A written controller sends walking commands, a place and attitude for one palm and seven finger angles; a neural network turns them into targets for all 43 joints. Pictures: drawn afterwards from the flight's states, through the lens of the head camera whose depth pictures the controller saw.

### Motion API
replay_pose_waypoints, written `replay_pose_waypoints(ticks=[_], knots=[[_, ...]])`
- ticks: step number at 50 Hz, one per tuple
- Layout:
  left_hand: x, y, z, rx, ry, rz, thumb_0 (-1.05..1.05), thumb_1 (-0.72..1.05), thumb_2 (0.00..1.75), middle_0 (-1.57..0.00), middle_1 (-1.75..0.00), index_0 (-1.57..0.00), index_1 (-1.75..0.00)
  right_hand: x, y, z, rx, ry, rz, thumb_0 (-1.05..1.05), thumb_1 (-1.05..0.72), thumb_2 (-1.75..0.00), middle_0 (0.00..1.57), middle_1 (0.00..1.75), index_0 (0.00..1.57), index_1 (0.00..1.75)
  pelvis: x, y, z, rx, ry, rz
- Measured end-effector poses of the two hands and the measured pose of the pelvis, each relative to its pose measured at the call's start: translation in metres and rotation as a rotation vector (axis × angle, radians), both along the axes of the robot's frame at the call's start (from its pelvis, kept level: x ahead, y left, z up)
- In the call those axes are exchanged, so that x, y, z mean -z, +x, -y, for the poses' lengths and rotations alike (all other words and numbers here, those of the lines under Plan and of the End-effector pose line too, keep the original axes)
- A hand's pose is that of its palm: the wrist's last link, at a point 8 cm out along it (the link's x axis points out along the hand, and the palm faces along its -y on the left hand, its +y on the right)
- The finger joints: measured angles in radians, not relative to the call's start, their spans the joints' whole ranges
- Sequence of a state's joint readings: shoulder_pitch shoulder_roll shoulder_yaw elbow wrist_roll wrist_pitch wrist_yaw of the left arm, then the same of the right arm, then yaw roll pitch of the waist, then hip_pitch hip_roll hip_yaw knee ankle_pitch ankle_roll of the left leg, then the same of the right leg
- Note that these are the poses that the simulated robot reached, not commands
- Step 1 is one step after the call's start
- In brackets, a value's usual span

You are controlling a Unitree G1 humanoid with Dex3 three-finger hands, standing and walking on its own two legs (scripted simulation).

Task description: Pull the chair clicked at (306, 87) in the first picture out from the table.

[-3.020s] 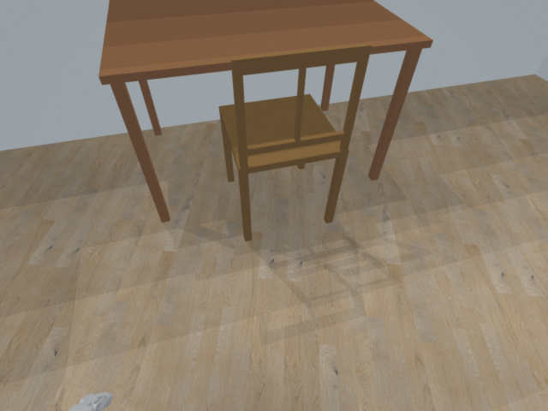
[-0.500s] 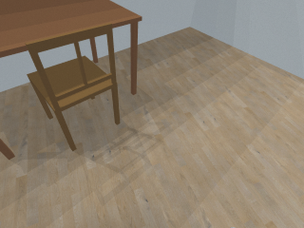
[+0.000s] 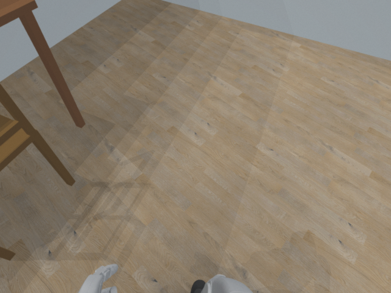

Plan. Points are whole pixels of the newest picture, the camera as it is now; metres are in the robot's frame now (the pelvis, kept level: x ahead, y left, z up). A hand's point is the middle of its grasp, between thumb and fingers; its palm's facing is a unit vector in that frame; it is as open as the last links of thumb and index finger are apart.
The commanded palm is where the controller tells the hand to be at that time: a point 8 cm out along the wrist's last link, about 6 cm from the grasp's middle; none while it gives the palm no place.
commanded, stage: walk to a spot facing it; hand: left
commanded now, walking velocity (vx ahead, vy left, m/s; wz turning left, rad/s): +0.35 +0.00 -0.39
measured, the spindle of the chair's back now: out of the picture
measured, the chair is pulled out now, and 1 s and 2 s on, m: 0.00 0.00 0.00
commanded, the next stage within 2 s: turn to face it in 0.90 s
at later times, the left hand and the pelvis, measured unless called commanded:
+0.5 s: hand (101, 261) +0.20 +0.22 -0.15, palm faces -0.03 -0.98 -0.20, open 7.4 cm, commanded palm none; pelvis +0.22 +0.03 +0.02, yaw -10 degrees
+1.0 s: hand (159, 136) +0.57 +0.12 -0.14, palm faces -0.47 -0.86 -0.21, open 7.4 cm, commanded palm none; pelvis +0.38 -0.01 +0.02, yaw -29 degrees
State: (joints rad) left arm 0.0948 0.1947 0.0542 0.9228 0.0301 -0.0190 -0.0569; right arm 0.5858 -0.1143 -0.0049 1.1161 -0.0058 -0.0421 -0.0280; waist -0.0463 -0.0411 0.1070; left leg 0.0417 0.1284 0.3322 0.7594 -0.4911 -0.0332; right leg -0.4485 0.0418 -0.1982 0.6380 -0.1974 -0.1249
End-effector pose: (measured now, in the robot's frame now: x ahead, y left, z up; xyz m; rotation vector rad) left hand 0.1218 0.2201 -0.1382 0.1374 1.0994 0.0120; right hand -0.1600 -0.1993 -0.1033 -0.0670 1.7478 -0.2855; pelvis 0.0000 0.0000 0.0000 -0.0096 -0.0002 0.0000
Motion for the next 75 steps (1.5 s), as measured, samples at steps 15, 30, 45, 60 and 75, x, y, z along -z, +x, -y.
replay_pose_waypoints(ticks=[15, 30, 45, 60, 75], knots=[[-0.045, 0.071, -0.026, -0.002, 0.141, -0.1, 0.0, 0.92, 0.9, -0.2, -0.3, -0.2, -0.3, 0.0, 0.335, 0.031, -0.068, -0.019, 0.618, 0.0, -0.92, -0.89, 0.19, 0.3, 0.2, 0.29, -0.032, 0.124, -0.001, 0.12, 0.015, -0.005], [-0.007, 0.116, -0.055, -0.007, 0.07, -0.412, 0.0, 0.9, 0.9, -0.2, -0.3, -0.2, -0.3, -0.016, 0.517, -0.002, -0.099, -0.101, 0.764, 0.0, -0.91, -0.89, 0.2, 0.3, 0.2, 0.29, -0.017, 0.266, -0.041, 0.264, 0.004, 0.025], [-0.03, 0.388, 0.0, 0.284, 0.076, -0.117, 0.0, 0.91, 0.9, -0.19, -0.3, -0.2, -0.3, -0.01, 0.397, -0.005, 0.278, -0.164, 0.336, -0.01, -0.93, -0.89, 0.2, 0.3, 0.2, 0.29, -0.033, 0.356, -0.022, 0.431, -0.007, 0.019], [-0.042, 0.508, 0.137, 0.49, 0.095, 0.087, 0.0, 0.9, 0.9, -0.19, -0.3, -0.2, -0.3, 0.032, 0.427, 0.019, 0.454, -0.045, 0.296, 0.0, -0.91, -0.89, 0.19, 0.3, 0.2, 0.29, -0.017, 0.405, 0.046, 0.5, -0.001, 0.034], [-0.012, 0.456, 0.065, 0.194, 0.025, -0.012, -0.01, 0.9, 0.9, -0.19, -0.3, -0.21, -0.3, 0.009, 0.523, 0.055, 0.17, -0.112, 0.394, 0.01, -0.93, -0.89, 0.2, 0.3, 0.2, 0.29, -0.014, 0.419, 0.023, 0.298, -0.029, 0.004]])
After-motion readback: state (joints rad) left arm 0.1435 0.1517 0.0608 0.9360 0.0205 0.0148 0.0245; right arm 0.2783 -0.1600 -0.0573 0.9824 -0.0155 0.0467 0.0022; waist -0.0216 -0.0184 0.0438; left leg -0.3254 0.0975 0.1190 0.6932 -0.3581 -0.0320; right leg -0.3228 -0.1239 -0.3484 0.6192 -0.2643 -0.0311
